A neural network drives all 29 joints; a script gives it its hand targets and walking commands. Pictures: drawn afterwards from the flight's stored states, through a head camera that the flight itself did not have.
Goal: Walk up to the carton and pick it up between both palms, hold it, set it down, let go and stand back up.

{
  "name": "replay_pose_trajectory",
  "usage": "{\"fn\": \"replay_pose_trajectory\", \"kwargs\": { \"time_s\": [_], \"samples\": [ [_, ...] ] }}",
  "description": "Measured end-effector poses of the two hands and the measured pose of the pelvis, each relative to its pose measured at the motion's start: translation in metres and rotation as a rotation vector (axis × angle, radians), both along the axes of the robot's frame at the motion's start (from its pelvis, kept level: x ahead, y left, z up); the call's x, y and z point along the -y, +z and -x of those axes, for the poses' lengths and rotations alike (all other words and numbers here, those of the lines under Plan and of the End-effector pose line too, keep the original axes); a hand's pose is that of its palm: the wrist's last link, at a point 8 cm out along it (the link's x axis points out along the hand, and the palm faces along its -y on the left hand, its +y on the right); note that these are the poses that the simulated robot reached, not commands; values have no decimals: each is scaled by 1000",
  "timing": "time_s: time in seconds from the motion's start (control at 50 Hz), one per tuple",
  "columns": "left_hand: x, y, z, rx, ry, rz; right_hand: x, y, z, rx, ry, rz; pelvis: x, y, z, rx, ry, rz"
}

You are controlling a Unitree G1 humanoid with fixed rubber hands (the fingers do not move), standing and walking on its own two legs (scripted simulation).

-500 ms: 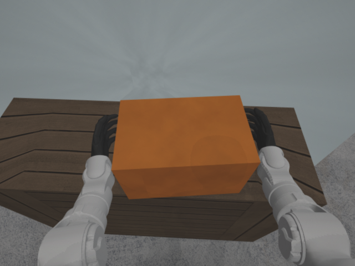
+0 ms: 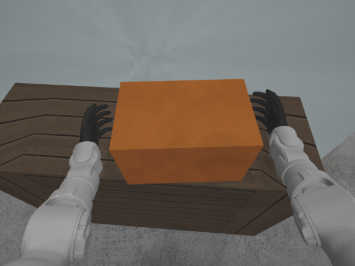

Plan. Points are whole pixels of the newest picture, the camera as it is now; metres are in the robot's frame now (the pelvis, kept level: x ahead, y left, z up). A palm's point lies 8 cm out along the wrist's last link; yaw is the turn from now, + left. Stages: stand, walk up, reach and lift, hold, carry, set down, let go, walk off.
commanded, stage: set down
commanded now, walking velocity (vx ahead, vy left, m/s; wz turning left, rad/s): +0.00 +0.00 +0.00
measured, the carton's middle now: (183, 133) +0.44 +0.04 +0.01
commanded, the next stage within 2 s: none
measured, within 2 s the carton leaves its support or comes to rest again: neither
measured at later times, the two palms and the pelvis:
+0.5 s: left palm (81, 153) +0.35 +0.26 +0.05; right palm (291, 149) +0.39 -0.19 +0.06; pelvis -0.02 +0.00 +0.01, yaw +2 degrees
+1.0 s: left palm (65, 188) +0.27 +0.26 +0.05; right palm (303, 185) +0.31 -0.21 +0.04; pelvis +0.01 +0.01 +0.03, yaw +3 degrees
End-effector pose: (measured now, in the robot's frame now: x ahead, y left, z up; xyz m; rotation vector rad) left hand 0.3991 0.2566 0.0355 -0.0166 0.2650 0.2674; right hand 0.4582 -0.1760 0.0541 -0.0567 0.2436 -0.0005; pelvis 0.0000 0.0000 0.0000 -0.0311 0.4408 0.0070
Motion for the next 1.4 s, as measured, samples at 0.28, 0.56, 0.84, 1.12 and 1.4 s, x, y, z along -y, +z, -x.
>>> {"fn": "replay_pose_trajectory", "kwargs": {
  "time_s": [0.28, 0.56, 0.84, 1.12, 1.4],
  "samples": [
    [-19, 6, 48, -7, -12, -7, 28, -2, 55, -6, -9, -20, -2, 7, 11, 106, 8, -12],
    [3, 5, 58, -17, -67, 22, 25, -3, 78, -65, -10, -30, -2, 9, 14, 201, 38, -12],
    [-16, 6, 108, 25, -12, 9, 25, -11, 123, -38, 7, -44, -3, 23, -2, 297, 35, -21],
    [9, 9, 149, -11, -47, 8, 51, -9, 172, -24, -31, -31, -6, 32, -14, 419, 30, -29],
    [0, 1, 179, -13, 16, -3, 48, -5, 229, -57, -30, -10, 4, 33, -13, 487, 8, -37]
  ]
}}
